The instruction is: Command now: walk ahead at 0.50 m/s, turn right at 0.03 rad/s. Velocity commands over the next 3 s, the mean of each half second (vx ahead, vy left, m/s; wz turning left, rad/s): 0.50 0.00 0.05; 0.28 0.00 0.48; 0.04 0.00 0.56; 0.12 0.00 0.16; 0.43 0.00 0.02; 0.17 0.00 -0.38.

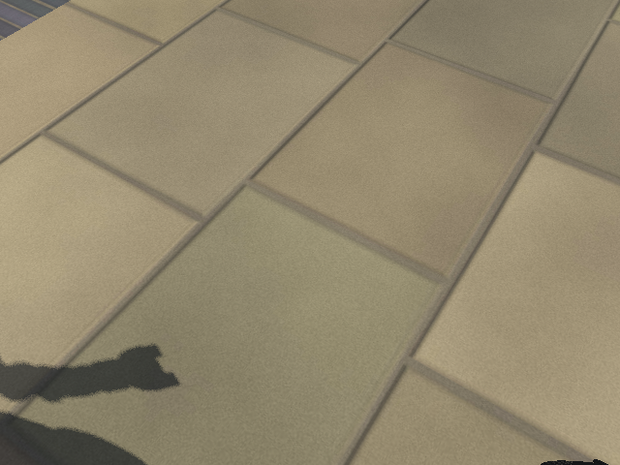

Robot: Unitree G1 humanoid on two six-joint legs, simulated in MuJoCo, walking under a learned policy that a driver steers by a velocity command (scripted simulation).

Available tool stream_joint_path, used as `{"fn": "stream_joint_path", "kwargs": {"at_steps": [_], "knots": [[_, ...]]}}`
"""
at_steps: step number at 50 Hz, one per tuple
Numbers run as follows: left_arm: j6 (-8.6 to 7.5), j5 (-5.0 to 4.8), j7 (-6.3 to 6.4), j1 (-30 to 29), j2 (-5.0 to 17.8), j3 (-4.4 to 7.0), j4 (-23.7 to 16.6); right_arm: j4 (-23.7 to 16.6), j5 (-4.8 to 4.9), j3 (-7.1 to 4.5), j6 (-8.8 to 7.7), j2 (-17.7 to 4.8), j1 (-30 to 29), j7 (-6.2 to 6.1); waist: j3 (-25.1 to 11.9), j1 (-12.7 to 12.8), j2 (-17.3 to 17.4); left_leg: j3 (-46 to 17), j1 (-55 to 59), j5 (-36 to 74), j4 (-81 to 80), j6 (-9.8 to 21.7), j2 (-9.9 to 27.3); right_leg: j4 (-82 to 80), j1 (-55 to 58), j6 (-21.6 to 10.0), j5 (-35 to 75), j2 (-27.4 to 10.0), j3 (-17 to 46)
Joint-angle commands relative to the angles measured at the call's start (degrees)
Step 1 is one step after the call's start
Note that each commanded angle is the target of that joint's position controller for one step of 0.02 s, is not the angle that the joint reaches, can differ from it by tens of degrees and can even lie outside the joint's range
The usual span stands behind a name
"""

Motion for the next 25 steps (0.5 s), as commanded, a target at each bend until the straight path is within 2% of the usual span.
{"fn": "stream_joint_path", "kwargs": {"at_steps": [1,2,3,4,5,7,10,14,17,20,22,23,24,25], "knots": [[-2.88,-1.63,-0.47,-0.8,7.2,0.82,-5.9,1.4,0.64,-3.09,0.08,-10.3,17.3,-0.54,-13.3,-8.9,10.4,-36.5,43.1,-17.8,-16.3,12.2,19.7,30.8,-37.9,-1.1,-1.9,-0.9,5.0],[-3.17,-1.56,-0.29,-4.5,7.0,0.61,-6.8,0.6,0.14,-2.75,0.19,-9.1,13.6,-0.75,-8.7,-7.7,5.9,-29.9,35.7,-13.6,-16.9,10.7,17.6,28.7,-37.1,-1.4,3.2,-3.9,3.1],[-3.19,-0.62,-0.12,-6.6,6.6,0.75,-7.2,0.4,-0.33,-2.32,0.22,-7.7,10.9,-0.75,-4.8,-6.4,4.1,-25.2,28.7,-7.8,-18.4,10.3,15.7,24.9,-35.6,-1.2,6.7,-5.7,2.3],[-2.75,-0.20,-0.07,-5.9,6.1,0.99,-7.0,0.1,-0.97,-1.80,-0.03,-6.3,9.4,-0.78,-3.9,-4.4,5.2,-22.0,24.3,-3.3,-19.9,9.8,14.2,22.4,-32.1,-1.2,9.2,-7.3,2.7],[-2.21,-0.15,-0.12,-4.6,5.1,0.87,-6.6,0.2,-1.04,-1.73,-0.18,-6.0,8.8,-0.72,-3.8,-3.4,6.0,-20.2,21.8,-0.8,-21.3,10.1,13.4,20.9,-29.6,-0.8,10.4,-7.7,2.5],[-1.31,0.07,-0.03,-4.0,3.4,0.51,-6.3,0.9,-0.45,-1.96,-0.67,-6.8,9.2,-0.86,-3.0,-2.5,5.5,-16.5,19.1,3.3,-23.6,11.1,13.0,17.5,-28.8,0.2,11.7,-8.2,1.7],[-1.11,0.45,0.08,-9.2,2.4,0.06,-7.7,2.1,-0.27,-2.51,-0.58,-8.7,10.6,-1.61,-0.8,-3.4,3.8,-12.1,19.1,6.9,-25.9,11.0,12.4,8.3,-31.9,1.7,19.9,-8.6,1.1],[-1.87,0.17,-0.70,-16.5,0.9,-0.60,-9.0,3.7,0.39,-2.66,0.01,-9.6,13.4,-2.21,0.8,-6.0,3.7,-6.6,20.0,7.6,-26.3,8.7,10.0,-5.7,-29.1,1.9,31.1,-6.7,-1.0],[-2.33,-0.24,-1.49,-21.9,1.0,-0.74,-10.5,5.6,0.86,-2.80,0.73,-10.1,17.2,-2.27,2.2,-8.1,3.5,-7.3,23.1,6.7,-24.8,8.5,11.5,-10.9,-28.3,1.6,32.3,-5.4,-1.4],[-3.08,-0.30,-2.30,-23.3,2.4,-0.32,-11.5,6.6,1.24,-3.21,1.84,-10.7,18.1,-2.68,2.7,-6.9,4.2,-10.2,27.4,8.5,-20.9,7.6,13.8,-15.1,-27.5,0.3,27.7,-4.4,-0.2],[-3.56,-0.16,-2.30,-18.9,4.2,0.47,-10.3,6.5,1.30,-3.63,2.36,-11.6,16.8,-2.97,0.5,-3.8,5.2,-11.3,27.9,14.5,-16.0,6.5,13.9,-17.1,-20.1,-1.0,24.4,-3.0,-1.2],[-3.70,0.05,-1.92,-12.2,6.1,1.60,-8.3,6.3,1.19,-3.32,2.51,-10.8,16.0,-3.00,-3.6,-0.2,4.5,-9.6,26.1,20.6,-8.6,5.1,11.2,-18.6,-10.0,-2.3,24.3,-1.9,-2.4],[-3.72,0.83,-1.36,-2.6,9.3,2.86,-6.2,5.3,0.34,-2.19,2.39,-7.8,15.8,-2.93,-11.6,3.9,2.2,-7.4,18.4,15.4,4.9,3.0,7.8,-15.6,6.1,-5.1,25.3,-7.0,1.8],[-3.06,1.60,-0.94,3.4,14.9,4.30,-5.2,3.9,0.09,-0.37,1.46,-1.6,22.2,-2.75,-20.9,2.9,-11.1,-1.9,-3.9,-6.5,26.9,-1.6,-1.0,-17.3,28.9,-12.7,17.3,-21.9,23.9]]}}
Next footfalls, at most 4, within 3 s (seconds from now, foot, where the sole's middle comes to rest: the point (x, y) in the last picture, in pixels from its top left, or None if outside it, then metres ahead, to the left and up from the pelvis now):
0.48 right None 0.43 -0.14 -0.76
0.94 left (275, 406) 0.58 0.12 -0.76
1.38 right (373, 382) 0.65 -0.09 -0.76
1.74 left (279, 460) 0.46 0.10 -0.76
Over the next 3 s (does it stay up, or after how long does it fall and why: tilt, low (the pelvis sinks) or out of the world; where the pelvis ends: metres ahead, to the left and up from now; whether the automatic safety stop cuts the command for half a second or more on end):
stays up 0.84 0.23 0.01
